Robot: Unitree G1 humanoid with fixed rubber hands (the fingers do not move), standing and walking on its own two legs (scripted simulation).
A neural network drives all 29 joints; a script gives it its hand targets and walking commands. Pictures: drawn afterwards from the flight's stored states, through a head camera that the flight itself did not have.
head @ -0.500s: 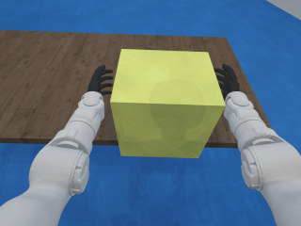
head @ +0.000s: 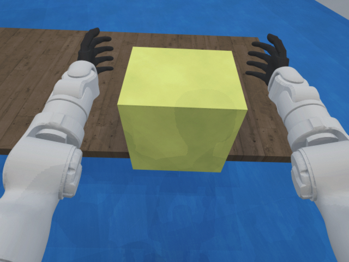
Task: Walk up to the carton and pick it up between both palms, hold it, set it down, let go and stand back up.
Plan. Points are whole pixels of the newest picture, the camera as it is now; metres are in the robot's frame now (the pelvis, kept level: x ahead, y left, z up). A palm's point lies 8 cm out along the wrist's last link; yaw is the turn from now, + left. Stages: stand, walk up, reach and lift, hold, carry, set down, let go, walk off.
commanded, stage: set down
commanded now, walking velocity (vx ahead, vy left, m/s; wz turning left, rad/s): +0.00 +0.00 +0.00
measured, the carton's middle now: (179, 113) +0.46 +0.00 +0.08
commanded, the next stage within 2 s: none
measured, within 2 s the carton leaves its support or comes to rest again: neither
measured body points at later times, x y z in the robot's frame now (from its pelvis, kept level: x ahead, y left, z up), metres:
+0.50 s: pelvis +0.01 +0.00 +0.01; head +0.03 +0.01 +0.46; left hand +0.48 +0.21 +0.26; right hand +0.48 -0.22 +0.26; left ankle +0.01 +0.14 -0.74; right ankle +0.04 -0.08 -0.74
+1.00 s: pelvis +0.00 +0.01 +0.01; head +0.00 +0.02 +0.46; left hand +0.42 +0.22 +0.19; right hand +0.43 -0.22 +0.19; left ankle +0.01 +0.14 -0.74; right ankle +0.04 -0.08 -0.74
